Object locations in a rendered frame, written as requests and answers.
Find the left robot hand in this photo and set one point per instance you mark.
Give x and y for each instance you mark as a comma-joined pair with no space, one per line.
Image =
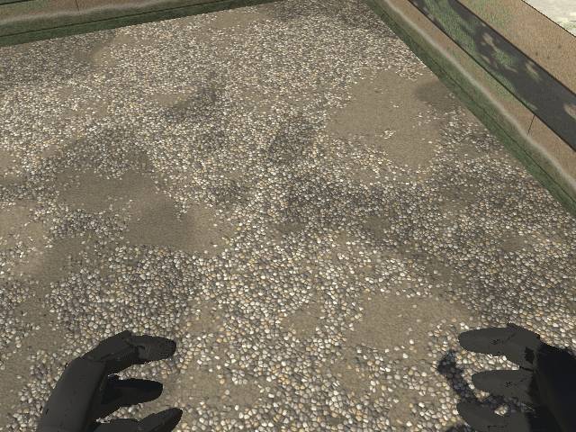
84,392

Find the right robot hand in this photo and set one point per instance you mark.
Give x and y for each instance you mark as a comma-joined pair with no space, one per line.
545,382

